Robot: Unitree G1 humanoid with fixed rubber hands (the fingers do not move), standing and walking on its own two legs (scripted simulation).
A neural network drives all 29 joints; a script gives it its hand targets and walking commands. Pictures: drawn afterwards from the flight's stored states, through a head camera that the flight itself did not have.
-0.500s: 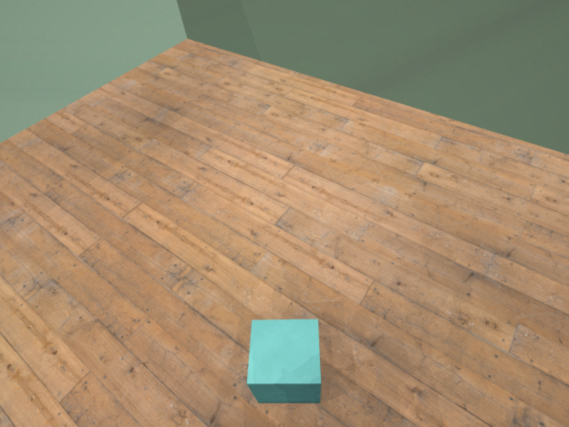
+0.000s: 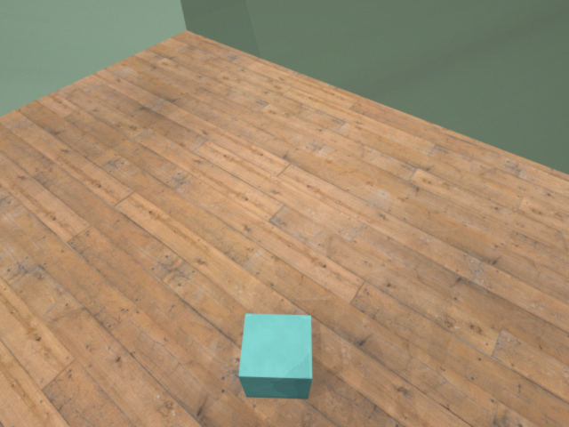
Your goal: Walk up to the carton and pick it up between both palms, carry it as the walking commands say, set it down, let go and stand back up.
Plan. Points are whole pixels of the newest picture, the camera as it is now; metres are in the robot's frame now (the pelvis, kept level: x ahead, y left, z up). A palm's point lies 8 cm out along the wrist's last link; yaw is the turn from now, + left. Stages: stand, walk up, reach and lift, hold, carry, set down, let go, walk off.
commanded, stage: stand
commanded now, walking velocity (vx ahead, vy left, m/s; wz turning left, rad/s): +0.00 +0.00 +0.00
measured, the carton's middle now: (277, 357) +0.41 +0.03 -0.66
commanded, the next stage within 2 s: reach and lift in 0.52 s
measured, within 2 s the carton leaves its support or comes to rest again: neither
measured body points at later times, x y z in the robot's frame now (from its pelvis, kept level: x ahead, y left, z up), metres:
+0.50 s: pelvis -0.01 +0.01 +0.00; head +0.00 +0.00 +0.45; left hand -0.04 +0.22 -0.16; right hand -0.05 -0.20 -0.16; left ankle -0.02 +0.12 -0.74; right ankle -0.01 -0.10 -0.74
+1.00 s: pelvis -0.01 +0.01 -0.03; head +0.11 +0.00 +0.40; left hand +0.14 +0.21 -0.17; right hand +0.14 -0.19 -0.18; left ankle -0.02 +0.12 -0.74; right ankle -0.01 -0.10 -0.74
